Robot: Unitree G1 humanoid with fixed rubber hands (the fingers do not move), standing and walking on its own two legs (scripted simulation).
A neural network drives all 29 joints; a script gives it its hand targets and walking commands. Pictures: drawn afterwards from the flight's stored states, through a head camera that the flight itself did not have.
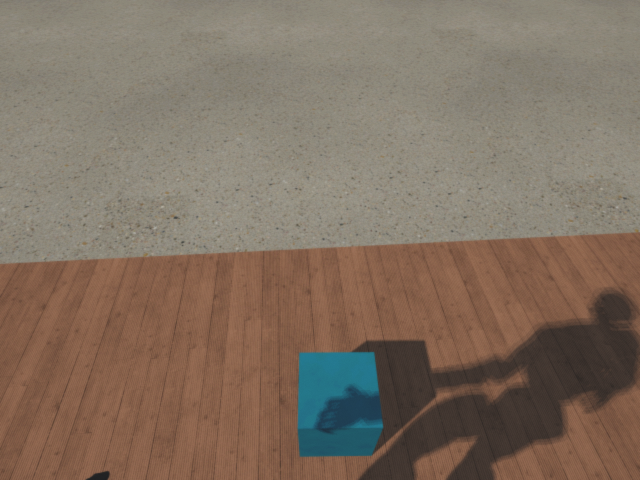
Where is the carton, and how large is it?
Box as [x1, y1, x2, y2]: [298, 352, 382, 456]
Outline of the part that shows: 299,353 298,439 300,456 371,455 382,428 373,352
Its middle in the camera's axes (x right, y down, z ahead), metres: +0.05 +0.47 +1.11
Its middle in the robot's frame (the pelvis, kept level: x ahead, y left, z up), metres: +0.47 -0.04 -0.66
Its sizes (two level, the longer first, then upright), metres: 0.210 0.200 0.250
